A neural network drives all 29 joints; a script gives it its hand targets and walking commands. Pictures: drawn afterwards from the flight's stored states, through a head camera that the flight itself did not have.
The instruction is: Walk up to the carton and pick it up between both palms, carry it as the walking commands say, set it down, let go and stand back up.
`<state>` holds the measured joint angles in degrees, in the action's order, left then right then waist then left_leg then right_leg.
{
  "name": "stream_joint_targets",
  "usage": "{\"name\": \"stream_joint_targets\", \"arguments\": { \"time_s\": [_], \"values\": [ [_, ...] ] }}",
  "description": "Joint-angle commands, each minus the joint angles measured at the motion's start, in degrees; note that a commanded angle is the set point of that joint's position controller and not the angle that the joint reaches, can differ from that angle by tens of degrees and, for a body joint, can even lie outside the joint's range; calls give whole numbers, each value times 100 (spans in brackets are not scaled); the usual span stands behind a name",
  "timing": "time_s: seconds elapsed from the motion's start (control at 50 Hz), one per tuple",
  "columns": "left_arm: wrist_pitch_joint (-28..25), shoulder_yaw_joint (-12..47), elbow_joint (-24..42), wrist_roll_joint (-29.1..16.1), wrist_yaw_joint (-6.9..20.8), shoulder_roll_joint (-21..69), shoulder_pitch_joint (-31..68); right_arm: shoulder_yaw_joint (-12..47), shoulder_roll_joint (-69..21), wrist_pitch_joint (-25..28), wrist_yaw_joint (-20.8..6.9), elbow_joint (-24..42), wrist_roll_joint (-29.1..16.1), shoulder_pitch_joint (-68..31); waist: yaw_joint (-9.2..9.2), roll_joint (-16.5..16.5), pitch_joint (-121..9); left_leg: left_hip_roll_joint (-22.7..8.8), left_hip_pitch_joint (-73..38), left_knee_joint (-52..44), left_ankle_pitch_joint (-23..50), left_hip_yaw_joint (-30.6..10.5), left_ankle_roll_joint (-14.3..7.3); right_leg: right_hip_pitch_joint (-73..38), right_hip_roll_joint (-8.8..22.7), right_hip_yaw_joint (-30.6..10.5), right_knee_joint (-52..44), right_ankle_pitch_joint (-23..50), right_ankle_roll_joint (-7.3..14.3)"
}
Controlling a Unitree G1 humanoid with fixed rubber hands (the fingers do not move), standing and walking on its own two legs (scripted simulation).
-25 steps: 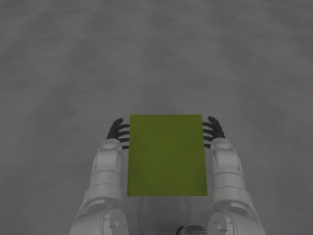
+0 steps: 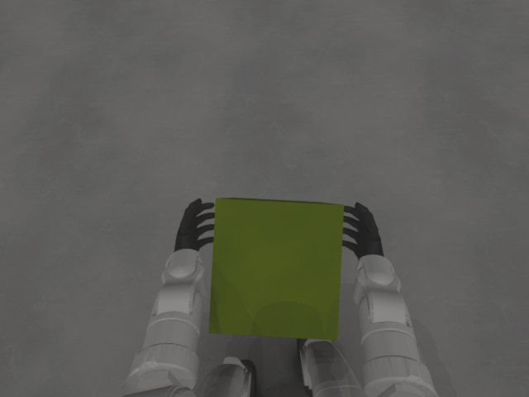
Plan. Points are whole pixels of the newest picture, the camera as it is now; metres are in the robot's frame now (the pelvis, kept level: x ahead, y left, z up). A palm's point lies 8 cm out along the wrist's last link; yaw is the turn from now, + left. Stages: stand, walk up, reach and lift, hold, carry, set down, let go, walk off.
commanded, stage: set down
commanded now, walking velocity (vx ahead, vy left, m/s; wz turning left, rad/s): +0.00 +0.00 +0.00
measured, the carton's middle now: (274, 254) +0.34 -0.02 -0.18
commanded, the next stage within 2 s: none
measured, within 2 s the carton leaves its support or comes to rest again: neither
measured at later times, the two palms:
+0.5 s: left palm (196, 244) +0.36 +0.12 -0.13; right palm (350, 249) +0.33 -0.16 -0.15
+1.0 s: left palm (214, 248) +0.38 +0.11 -0.25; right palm (342, 246) +0.36 -0.17 -0.26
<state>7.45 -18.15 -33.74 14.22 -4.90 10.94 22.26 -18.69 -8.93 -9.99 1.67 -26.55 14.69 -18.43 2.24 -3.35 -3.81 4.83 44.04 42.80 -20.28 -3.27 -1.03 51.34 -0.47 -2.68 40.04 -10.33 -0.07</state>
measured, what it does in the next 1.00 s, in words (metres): lowers itself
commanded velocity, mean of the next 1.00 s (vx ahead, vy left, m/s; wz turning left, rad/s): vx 0.00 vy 0.00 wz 0.00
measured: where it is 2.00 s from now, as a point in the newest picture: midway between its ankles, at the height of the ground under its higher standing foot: (278, 392)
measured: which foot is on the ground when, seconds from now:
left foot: down 0.00-1.00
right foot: down 0.00-1.00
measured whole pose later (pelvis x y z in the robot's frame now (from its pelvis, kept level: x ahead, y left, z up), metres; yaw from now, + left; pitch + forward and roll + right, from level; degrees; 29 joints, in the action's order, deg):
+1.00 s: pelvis -0.06 +0.00 -0.18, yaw +1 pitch +37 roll +3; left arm 12.2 -26.0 -36.4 12.6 -9.2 9.0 47.1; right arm -23.7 -3.4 -14.2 5.5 -35.7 14.0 -46.0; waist 1.5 -2.5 -5.8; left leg 7.2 93.1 91.2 -34.9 -0.2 -0.3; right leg 101.3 -2.1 -3.9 85.9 -21.1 -0.9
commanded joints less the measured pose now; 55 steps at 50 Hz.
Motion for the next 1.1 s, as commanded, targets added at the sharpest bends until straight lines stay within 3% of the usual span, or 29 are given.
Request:
{"name": "stream_joint_targets", "arguments": {
  "time_s": [0.0,0.02,0.06,0.1,0.12,0.16,0.18,0.2,0.24,0.26,0.28,0.3,0.32,0.34,0.36,0.4,0.56,0.64,0.66,0.74,0.78,0.88,0.9,0.96,0.98,1.0,1.04,1.06,1.08],
  "values": [
    [-314,3239,119,-588,1299,4417,1794,3158,-4541,293,-1023,-343,-501,-1572,246,554,-4293,260,902,3,2434,-371,202,-3671,-369,-467,887,3897,131],
    [-339,2750,-431,-332,1236,4073,1835,2843,-4402,324,-982,-570,-346,-2084,183,732,-3901,192,1650,142,1987,-313,135,-3235,-310,-480,1041,3558,91],
    [-399,2945,122,-465,1239,4346,2168,2881,-4329,358,-1085,-580,-270,-2109,40,85,-4108,374,1249,282,1996,-164,205,-2745,-430,-268,1120,2562,108],
    [-328,2898,-182,-392,1292,4458,2478,3041,-4581,384,-1090,-339,-401,-2888,-98,288,-4003,359,1127,680,1633,-187,174,-1866,-531,-294,1266,1745,53],
    [-286,3192,53,-563,1322,4615,2648,2978,-4384,383,-1060,-316,-367,-2907,309,-108,-4519,397,1145,702,1652,-173,199,-2134,-534,-156,1390,2012,23],
    [-249,3111,139,-557,1355,4419,3255,3180,-4871,235,-970,-354,-449,-3265,217,426,-4322,311,1664,945,671,-70,89,-1748,-528,-225,1493,1027,12],
    [-193,2930,102,-366,1304,4225,3538,2865,-4869,140,-983,-1007,-349,-3294,-100,160,-3787,304,2077,907,29,26,146,-1575,-528,-186,1592,213,44],
    [-138,3197,404,-559,1318,4554,3764,3136,-4919,142,-995,-555,-404,-3587,130,305,-4420,365,1781,1206,23,30,119,-1530,-598,-140,1698,83,-27],
    [3,2869,-140,-398,1344,4579,3849,3457,-5213,-25,-967,-567,-662,-4288,-321,162,-4485,329,2448,1452,-544,192,4,-1722,-490,-436,1875,-523,-86],
    [49,2623,-97,-395,1419,4518,4104,3508,-5357,-111,-940,-611,-685,-4518,-505,583,-4467,464,2780,1679,-697,289,-16,-1973,-445,-720,1572,-1339,-144],
    [108,2859,57,-532,1534,4400,4453,3682,-5619,-200,-820,-366,-667,-4649,-299,879,-4839,515,2977,1882,-683,293,-41,-2340,-420,-865,1593,-1418,-239],
    [173,2386,-220,-339,1623,4285,4428,3653,-5663,-330,-743,-300,-716,-4697,-577,952,-5129,544,3184,2092,-788,443,-60,-2714,-373,-1049,1504,-1838,-303],
    [304,2424,-343,-472,1712,4354,4496,3615,-5590,-458,-758,-873,-550,-4529,-360,1194,-4542,530,3371,2071,-991,303,-140,-2690,-350,-924,1477,-2148,-259],
    [407,2478,-280,-390,1836,4554,4401,3754,-5993,-498,-747,-468,-645,-4614,-549,1107,-4747,550,2911,1967,-713,287,-161,-2281,-429,-751,1545,-1501,-316],
    [465,2380,-353,-482,1945,4482,5068,3669,-6042,-531,-761,-508,-646,-5111,-292,1410,-5158,502,3067,2216,-774,206,-239,-2082,-434,-778,1727,-1681,-362],
    [714,2066,-928,-374,2086,4554,4757,3291,-5779,-730,-759,-875,-520,-4860,-335,1255,-4376,532,3178,2226,-1021,221,-176,-2052,-345,-749,1443,-2660,-239],
    [775,1875,-1366,-417,1833,5320,4957,2286,-4871,-526,-1157,-937,-133,-5363,365,332,-4512,423,3001,1980,-512,-166,147,-261,-627,263,2813,-152,52],
    [470,2124,-877,-411,1483,5178,5361,2211,-4916,-330,-1338,-1051,-399,-5529,198,-58,-4923,448,3161,2424,-249,-74,313,169,-672,98,3325,70,111],
    [403,2103,-929,-507,1399,5301,5297,2186,-4829,-351,-1347,-1289,-295,-5534,316,208,-4838,408,3169,2300,-492,-209,300,372,-602,223,3377,-213,97],
    [277,2464,-383,-527,1047,4863,5591,2581,-4932,-235,-1378,-1290,-813,-5656,-97,218,-5496,560,3509,2758,-221,84,331,368,-808,225,3737,-40,20],
    [250,2552,-453,-508,993,4819,5423,2505,-4979,-200,-1303,-1061,-673,-5680,172,97,-6035,506,3341,2975,346,78,351,669,-796,269,3949,604,-90],
    [372,2630,-503,-558,1101,4899,5565,2794,-5147,-311,-1186,-1311,-814,-5738,-253,208,-5804,622,3537,3228,-213,172,233,1038,-844,315,4113,-101,-92],
    [425,2500,-723,-580,1121,4851,5572,2552,-5083,-381,-1182,-1476,-577,-5621,80,234,-5695,582,3766,3292,-80,202,258,1001,-776,293,4106,70,-77],
    [432,2665,-742,-797,1175,4923,5444,2732,-4902,-367,-985,-1118,-686,-5939,187,440,-6033,719,4112,3612,-167,319,218,434,-784,320,4148,214,-134],
    [399,2755,-663,-821,1210,4884,5760,2943,-4860,-296,-930,-1009,-778,-6031,-1,405,-6355,725,4186,3836,26,431,245,97,-751,104,4256,416,-135],
    [360,2775,-631,-948,1241,4890,5707,3062,-5134,-276,-863,-966,-795,-5892,153,858,-6385,711,4427,3845,130,234,244,26,-792,224,4331,616,-186],
    [427,2679,-997,-880,1351,4790,5729,3003,-5036,-252,-799,-1001,-916,-6008,30,440,-6202,730,4558,3788,-166,407,230,216,-809,216,4329,445,-174],
    [409,2720,-797,-967,1349,4974,5933,2951,-4835,-227,-788,-807,-854,-6290,239,805,-6509,689,4623,4003,-170,162,174,184,-818,250,4548,410,-199],
    [427,2714,-939,-1045,1351,5019,5758,2950,-4765,-277,-796,-940,-747,-6060,332,385,-6171,737,4456,3850,-4,266,275,434,-803,322,4426,550,-122]
  ]
}}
